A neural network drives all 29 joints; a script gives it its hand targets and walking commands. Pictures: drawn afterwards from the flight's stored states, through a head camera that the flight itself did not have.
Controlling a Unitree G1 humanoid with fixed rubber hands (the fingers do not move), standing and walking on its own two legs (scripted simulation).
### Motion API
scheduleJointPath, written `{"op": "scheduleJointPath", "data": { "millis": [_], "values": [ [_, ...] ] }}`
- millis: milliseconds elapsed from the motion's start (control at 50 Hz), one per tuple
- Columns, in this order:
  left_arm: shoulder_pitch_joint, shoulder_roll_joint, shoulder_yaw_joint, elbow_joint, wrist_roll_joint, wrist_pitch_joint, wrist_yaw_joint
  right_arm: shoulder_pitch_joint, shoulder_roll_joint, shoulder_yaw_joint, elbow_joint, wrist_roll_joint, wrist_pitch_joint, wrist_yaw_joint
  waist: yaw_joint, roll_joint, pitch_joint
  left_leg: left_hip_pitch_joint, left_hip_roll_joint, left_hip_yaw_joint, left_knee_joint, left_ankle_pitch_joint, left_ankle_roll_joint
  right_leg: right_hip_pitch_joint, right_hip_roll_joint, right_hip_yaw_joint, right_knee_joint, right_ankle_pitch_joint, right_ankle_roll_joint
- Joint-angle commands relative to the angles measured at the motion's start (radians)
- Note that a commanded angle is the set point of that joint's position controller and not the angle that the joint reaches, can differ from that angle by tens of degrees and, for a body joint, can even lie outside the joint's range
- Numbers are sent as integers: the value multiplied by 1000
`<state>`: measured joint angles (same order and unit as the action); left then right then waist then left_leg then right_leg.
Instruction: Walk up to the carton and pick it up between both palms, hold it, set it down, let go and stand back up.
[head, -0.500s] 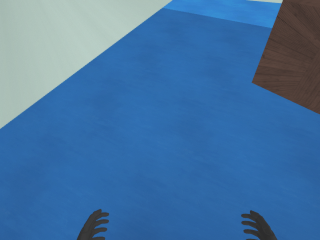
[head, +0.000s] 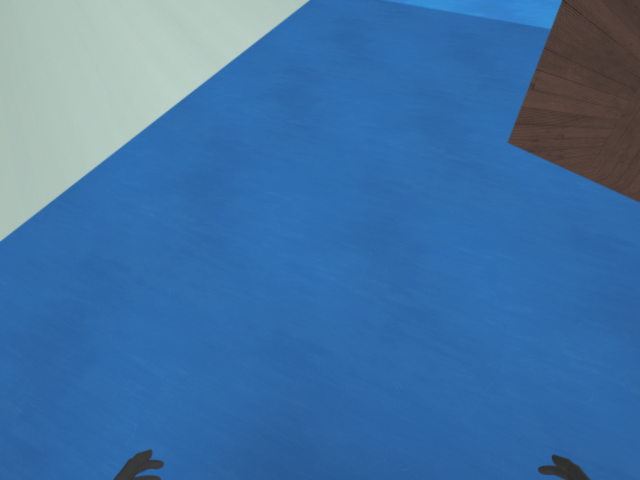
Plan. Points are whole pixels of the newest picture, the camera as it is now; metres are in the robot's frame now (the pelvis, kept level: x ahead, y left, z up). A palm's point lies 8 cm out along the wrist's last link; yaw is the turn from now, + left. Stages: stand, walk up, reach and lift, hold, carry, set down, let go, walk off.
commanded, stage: stand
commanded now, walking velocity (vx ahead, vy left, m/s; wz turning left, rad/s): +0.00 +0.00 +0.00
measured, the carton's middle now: out of the picture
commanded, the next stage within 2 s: walk up in 1.40 s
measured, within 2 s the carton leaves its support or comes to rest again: neither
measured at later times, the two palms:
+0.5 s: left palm out of the picture +0.09 +0.30 -0.08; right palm out of the picture +0.09 -0.29 -0.09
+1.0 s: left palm out of the picture +0.08 +0.30 -0.08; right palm out of the picture +0.08 -0.29 -0.09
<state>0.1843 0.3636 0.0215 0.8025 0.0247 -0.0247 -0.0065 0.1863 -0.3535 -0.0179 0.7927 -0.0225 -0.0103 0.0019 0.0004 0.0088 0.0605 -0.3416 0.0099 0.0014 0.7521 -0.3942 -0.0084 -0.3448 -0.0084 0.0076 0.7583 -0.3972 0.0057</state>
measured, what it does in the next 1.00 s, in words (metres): stands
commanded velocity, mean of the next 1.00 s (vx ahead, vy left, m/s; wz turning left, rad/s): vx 0.00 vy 0.00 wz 0.00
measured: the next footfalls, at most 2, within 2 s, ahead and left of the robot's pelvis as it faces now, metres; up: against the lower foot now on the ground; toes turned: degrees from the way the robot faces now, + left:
right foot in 1.92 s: +0.12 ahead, -0.25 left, +0.00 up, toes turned -19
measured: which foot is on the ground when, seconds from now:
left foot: down 0.00-1.00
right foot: down 0.00-1.00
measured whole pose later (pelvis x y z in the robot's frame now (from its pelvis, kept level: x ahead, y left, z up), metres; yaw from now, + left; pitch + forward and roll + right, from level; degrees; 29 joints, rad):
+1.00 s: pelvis +0.00 +0.00 +0.03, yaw +0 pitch -3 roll +0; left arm 0.11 0.36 -0.01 1.08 0.01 -0.02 -0.01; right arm 0.11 -0.35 0.01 1.07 -0.01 -0.01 0.01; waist 0.00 0.01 0.06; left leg -0.14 0.01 0.00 0.38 -0.19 -0.01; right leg -0.14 -0.01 0.01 0.38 -0.20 0.01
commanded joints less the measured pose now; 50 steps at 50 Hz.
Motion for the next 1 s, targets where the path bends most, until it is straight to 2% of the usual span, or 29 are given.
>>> {"op": "scheduleJointPath", "data": {
  "millis": [0,600,980],
  "values": [
    [-56,191,48,-62,-5,-27,14,-49,-190,-46,-62,4,-33,-12,0,-7,-117,48,67,-101,-139,236,81,39,-76,97,-162,225,-79],
    [-120,187,12,168,-15,-20,6,-114,-192,-11,163,13,-29,-8,1,-3,-92,186,97,-95,-387,294,44,190,-100,90,-402,298,-41],
    [-126,193,8,224,-14,-15,8,-122,-198,-10,221,13,-26,-9,2,0,-81,208,106,-95,-445,290,34,217,-107,85,-454,290,-33]
  ]
}}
